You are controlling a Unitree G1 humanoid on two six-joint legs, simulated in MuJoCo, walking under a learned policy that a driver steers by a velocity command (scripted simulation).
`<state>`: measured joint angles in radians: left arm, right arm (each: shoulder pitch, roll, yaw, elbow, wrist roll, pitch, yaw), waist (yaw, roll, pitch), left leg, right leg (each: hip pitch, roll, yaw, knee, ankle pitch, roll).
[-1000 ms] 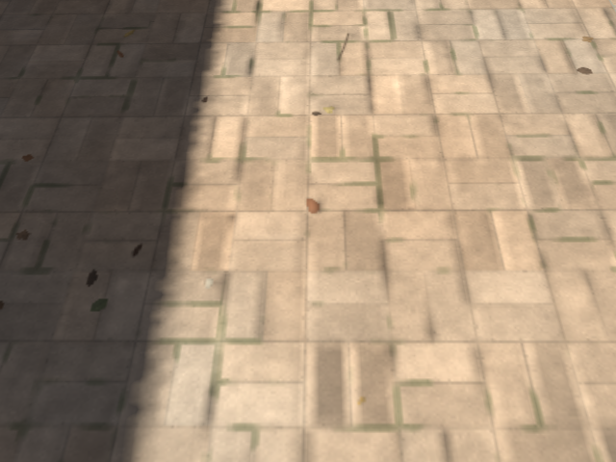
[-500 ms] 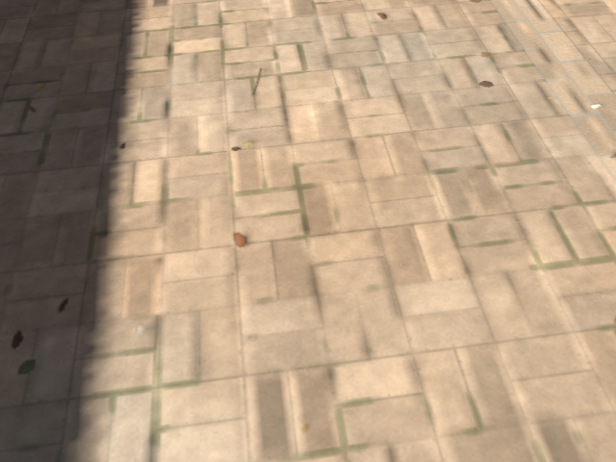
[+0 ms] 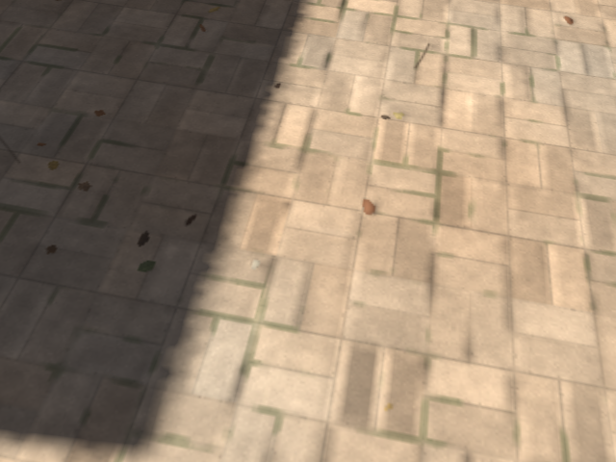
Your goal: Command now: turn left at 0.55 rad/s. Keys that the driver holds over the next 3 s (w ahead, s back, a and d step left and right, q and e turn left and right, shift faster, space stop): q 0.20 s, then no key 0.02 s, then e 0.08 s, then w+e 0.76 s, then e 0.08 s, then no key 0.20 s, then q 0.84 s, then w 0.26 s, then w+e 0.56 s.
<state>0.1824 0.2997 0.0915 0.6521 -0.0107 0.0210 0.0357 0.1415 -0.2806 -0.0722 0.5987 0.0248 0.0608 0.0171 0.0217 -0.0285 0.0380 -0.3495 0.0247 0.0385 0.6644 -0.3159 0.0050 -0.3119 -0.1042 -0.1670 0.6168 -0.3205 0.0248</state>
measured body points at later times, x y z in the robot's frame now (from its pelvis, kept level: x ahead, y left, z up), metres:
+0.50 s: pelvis +0.03 +0.02 +0.02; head +0.04 +0.02 +0.47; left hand +0.13 +0.30 -0.09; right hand +0.20 -0.22 -0.08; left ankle +0.00 +0.11 -0.72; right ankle +0.02 -0.12 -0.70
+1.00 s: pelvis +0.24 +0.01 +0.00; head +0.28 -0.01 +0.44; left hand +0.26 +0.30 -0.11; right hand +0.47 -0.26 -0.06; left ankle +0.39 +0.10 -0.73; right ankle +0.03 -0.10 -0.72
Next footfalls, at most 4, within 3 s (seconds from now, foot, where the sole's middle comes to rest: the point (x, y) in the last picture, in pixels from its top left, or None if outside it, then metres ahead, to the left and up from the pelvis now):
0.58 right None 0.07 -0.10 -0.76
1.00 left None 0.43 0.10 -0.76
1.42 right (406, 436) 0.51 -0.20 -0.76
1.80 left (286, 438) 0.50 0.05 -0.76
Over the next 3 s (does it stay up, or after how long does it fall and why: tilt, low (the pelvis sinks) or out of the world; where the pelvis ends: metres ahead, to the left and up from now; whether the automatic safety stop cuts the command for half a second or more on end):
stays up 0.72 0.02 0.02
